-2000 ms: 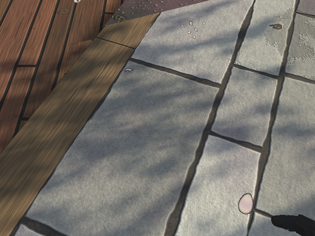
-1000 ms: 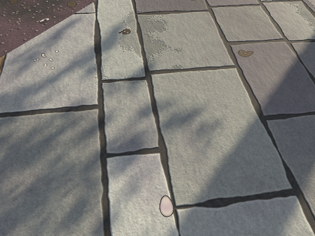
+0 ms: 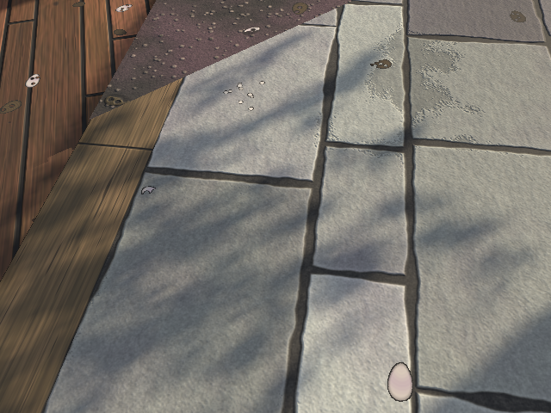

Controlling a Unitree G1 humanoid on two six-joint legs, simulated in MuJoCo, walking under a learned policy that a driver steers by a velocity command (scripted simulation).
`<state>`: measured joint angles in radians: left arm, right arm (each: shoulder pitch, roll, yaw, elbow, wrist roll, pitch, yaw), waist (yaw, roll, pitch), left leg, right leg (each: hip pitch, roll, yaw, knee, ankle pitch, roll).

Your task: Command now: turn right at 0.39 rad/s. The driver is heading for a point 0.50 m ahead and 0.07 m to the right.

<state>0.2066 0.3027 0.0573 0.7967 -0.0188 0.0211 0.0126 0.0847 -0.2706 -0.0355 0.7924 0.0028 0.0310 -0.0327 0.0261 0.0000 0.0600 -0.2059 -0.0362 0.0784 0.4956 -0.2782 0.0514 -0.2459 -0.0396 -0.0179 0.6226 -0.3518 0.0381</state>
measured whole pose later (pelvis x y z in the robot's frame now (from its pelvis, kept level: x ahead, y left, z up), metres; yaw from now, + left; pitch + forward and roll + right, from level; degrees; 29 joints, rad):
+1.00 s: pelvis +0.24 -0.12 +0.00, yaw -16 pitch +1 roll +0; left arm 0.17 0.26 0.05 0.66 0.00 -0.08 -0.03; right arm 0.37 -0.31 -0.05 0.84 0.04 -0.05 0.00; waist -0.04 0.03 0.05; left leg -0.39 0.07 -0.06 1.15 -0.37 0.01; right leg -0.32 0.00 -0.07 0.48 -0.19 -0.03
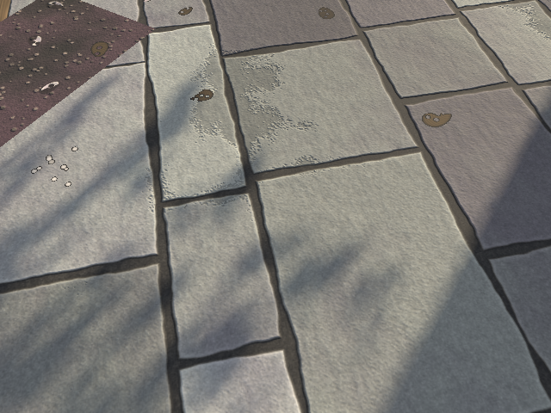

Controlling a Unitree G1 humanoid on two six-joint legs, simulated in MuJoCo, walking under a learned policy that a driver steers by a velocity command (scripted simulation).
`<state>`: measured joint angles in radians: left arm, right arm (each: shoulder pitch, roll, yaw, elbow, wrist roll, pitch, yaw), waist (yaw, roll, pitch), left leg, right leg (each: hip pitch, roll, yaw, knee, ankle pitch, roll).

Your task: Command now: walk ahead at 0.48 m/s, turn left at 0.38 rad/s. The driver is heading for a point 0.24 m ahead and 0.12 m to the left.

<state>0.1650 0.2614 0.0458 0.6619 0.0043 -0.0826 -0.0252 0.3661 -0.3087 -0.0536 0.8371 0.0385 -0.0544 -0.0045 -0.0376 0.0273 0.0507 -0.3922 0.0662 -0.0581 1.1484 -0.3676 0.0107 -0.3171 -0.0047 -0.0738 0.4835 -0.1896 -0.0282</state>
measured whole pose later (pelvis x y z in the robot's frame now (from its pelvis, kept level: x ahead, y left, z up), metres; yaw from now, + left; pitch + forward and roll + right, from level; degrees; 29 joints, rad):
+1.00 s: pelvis +0.25 +0.01 +0.00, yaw +7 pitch -1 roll +0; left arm 0.21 0.23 0.02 0.96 0.01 -0.02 0.03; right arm 0.15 -0.24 -0.04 0.95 0.00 0.01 -0.02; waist 0.00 0.00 0.04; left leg -0.26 0.00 -0.01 0.50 -0.22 0.00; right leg -0.17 -0.02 0.00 0.51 -0.32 0.01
